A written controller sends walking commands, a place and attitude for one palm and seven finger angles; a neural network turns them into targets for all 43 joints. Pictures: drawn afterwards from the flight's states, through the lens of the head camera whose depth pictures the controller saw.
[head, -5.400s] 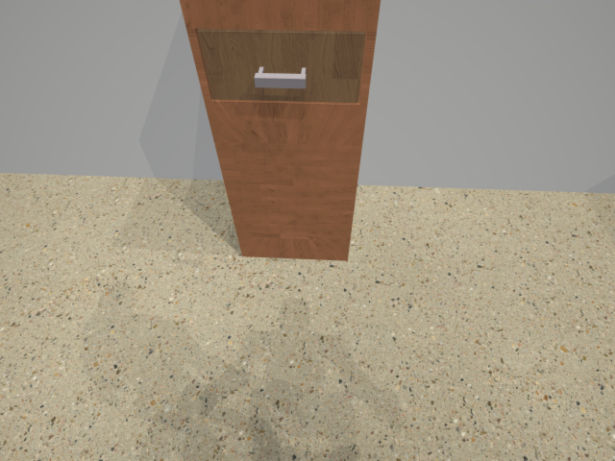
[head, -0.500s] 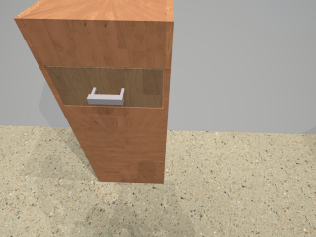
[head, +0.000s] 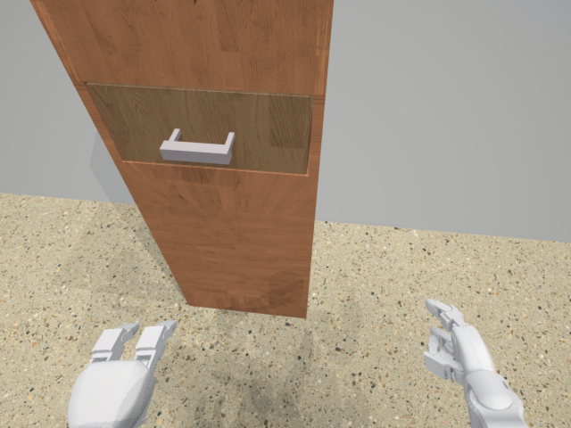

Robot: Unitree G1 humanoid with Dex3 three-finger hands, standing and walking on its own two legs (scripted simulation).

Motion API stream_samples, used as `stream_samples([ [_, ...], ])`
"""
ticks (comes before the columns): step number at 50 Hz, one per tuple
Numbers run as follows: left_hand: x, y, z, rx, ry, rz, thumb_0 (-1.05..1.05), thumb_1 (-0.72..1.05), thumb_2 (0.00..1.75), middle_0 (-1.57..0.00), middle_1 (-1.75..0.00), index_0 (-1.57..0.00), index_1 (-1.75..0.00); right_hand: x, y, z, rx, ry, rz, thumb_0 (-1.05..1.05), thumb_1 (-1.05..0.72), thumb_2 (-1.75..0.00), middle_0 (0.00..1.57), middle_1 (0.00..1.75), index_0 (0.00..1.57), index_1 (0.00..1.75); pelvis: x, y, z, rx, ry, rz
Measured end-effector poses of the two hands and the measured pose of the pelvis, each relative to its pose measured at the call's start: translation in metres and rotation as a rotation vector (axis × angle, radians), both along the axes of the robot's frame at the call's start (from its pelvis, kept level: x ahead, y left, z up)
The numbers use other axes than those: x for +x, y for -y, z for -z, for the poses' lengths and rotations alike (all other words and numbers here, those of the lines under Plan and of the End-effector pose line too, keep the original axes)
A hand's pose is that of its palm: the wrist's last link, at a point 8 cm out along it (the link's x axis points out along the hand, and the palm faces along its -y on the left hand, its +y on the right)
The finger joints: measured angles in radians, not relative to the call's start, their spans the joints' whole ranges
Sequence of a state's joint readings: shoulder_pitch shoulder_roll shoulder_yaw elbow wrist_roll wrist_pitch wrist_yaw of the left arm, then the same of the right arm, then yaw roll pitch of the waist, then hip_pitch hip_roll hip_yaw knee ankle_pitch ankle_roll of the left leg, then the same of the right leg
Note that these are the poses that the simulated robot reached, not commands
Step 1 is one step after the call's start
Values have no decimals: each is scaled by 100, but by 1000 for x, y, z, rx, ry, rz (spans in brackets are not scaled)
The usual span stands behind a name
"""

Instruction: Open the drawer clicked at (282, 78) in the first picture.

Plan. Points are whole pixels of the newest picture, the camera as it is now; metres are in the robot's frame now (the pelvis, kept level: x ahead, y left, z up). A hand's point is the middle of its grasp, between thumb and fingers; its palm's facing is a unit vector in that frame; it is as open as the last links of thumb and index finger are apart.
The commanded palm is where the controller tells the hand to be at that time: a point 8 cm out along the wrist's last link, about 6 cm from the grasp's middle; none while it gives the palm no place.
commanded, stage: raise the hand with hooked fingers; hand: left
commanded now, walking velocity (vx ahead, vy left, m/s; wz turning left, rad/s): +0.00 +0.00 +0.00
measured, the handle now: (199, 144) +0.54 +0.26 +0.07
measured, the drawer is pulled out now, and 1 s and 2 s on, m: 0.00 0.00 0.00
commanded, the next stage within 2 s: move the hooked fingers above the handle in 1.44 s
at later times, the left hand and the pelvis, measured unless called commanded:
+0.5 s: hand (121, 287) +0.24 +0.26 +0.08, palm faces +0.07 -0.08 -0.99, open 11.8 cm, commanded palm +0.22 +0.25 +0.15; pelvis +0.02 +0.01 +0.02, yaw +2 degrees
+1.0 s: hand (92, 201) +0.29 +0.28 +0.18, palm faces +0.11 -0.04 -0.99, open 13.8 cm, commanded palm +0.27 +0.28 +0.24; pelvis +0.01 +0.02 +0.04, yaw +4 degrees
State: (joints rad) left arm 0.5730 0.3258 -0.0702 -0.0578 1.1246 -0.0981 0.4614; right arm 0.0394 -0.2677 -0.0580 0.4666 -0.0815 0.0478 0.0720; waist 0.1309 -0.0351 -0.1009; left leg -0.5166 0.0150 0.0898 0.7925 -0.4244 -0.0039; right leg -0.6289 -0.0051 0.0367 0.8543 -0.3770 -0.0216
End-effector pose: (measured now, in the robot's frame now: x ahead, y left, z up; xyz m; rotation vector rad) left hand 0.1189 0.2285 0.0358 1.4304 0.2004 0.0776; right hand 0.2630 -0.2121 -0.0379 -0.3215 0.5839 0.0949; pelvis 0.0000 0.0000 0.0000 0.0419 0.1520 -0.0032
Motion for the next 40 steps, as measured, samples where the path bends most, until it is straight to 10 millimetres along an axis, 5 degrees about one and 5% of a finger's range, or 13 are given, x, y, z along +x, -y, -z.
stream_samples([
  [6, 21, -23, -25, 71, 144, -72, 1, 40, 70, -26, -61, -26, -61, 11, -22, 23, 24, -40, -50, 1, -90, -90, 20, 30, 20, 30, 3, 5, 9, -19, 6, -54],
  [12, 71, -20, -60, 57, 160, -75, 1, 26, 64, -27, -70, -26, -70, -18, -37, 39, 109, -149, 3, 1, -90, -90, 20, 30, 21, 30, 11, 3, -3, -22, 42, -47],
  [23, 94, -24, -95, 60, 119, 20, 0, 2, 53, -29, -87, -28, -87, -65, -8, 48, 65, -293, 116, 1, -90, -90, 21, 30, 21, 30, 22, -7, -22, -24, 77, -31],
  [30, 107, -36, -118, 67, 185, 12, 0, -15, 46, -30, -97, -29, -97, -53, 0, 39, 31, -266, 141, 1, -90, -90, 20, 30, 20, 30, 21, -14, -26, -27, 102, -48],
  [40, 136, -43, -160, 88, 202, 41, 0, -37, 36, -32, -112, -31, -112, -22, -33, 12, 98, -162, 90, 1, -91, -90, 20, 29, 20, 30, 17, -20, -34, -29, 153, -54],
])
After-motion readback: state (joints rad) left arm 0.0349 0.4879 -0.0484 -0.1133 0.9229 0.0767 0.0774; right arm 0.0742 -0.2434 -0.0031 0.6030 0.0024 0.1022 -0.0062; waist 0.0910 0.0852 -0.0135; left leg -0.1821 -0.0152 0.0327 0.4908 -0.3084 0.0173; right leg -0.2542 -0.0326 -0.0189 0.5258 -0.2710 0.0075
